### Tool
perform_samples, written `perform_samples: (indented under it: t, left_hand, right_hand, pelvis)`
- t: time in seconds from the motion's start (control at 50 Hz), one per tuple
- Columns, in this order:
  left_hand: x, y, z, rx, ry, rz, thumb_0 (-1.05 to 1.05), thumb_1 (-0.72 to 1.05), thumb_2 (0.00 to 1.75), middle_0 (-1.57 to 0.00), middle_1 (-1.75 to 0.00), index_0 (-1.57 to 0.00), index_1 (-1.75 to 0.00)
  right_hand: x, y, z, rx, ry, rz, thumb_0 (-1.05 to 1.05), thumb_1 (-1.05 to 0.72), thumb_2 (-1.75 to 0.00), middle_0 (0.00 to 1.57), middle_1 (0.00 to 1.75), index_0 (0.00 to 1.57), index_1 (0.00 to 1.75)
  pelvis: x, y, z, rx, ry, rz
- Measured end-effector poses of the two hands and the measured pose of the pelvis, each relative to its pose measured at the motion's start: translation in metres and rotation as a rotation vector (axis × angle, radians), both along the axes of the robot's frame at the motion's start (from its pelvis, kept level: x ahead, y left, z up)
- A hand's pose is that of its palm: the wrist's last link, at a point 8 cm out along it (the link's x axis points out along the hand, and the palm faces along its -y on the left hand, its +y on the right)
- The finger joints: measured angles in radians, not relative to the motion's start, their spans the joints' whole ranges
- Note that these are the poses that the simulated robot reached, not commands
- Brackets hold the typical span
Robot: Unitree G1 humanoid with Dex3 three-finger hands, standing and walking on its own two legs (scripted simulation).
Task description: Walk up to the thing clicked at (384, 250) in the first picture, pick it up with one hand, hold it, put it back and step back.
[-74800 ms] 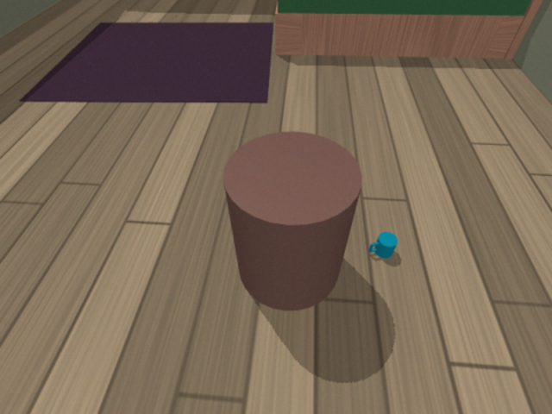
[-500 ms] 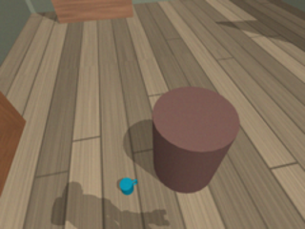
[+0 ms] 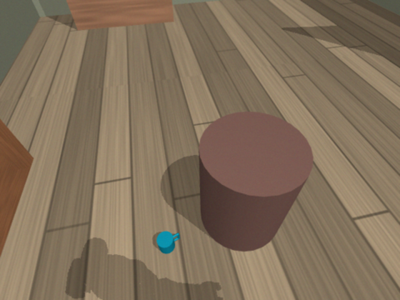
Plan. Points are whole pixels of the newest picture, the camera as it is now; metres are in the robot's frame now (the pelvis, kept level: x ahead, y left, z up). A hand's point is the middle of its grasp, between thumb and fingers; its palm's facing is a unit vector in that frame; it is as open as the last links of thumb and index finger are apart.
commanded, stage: walk up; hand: left
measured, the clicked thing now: (169, 240) +0.51 +0.19 -0.74
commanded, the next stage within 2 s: none
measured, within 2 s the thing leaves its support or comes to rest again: neither
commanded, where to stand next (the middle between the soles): +0.10 -0.02 m, yaw -1 degrees
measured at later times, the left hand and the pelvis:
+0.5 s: hand out of the picture +0.03 +0.31 -0.18, palm faces -0.08 -0.93 -0.36, open 7.3 cm; pelvis -0.10 +0.05 -0.01, yaw -2 degrees
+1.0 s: hand out of the picture -0.10 +0.29 -0.17, palm faces -0.01 -0.92 -0.39, open 7.4 cm; pelvis -0.24 +0.02 -0.03, yaw +0 degrees
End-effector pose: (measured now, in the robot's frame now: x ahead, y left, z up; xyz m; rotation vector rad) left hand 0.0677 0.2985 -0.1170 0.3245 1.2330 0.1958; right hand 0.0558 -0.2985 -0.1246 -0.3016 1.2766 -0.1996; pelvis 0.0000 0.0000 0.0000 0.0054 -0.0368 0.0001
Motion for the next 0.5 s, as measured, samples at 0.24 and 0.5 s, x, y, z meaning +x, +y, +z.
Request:
perform_samples:
  t: [0.24, 0.5]
  left_hand:
    - [0.012, 0.036, -0.016, 0.035, -0.077, -0.048, 0.0, 0.91, 0.9, -0.21, -0.3, -0.2, -0.3]
    - [-0.042, 0.052, -0.023, 0.01, -0.041, -0.066, 0.0, 0.91, 0.9, -0.21, -0.3, -0.2, -0.3]
  right_hand:
    - [-0.026, 0.002, -0.001, -0.094, -0.011, -0.004, 0.0, -0.9, -0.9, 0.21, 0.3, 0.2, 0.3]
    - [-0.099, 0.033, 0.014, -0.121, 0.003, -0.024, 0.0, -0.9, -0.9, 0.21, 0.3, 0.21, 0.3]
  pelvis:
    - [-0.049, 0.028, -0.02, 0.001, 0.019, 0.002]
    - [-0.098, 0.047, -0.013, -0.033, 0.018, -0.033]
